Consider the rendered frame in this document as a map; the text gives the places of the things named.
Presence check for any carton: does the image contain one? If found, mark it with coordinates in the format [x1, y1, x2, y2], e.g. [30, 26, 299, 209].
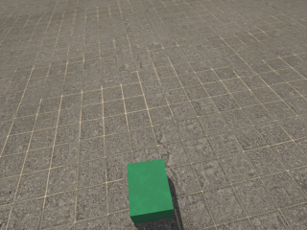
[127, 158, 174, 224]

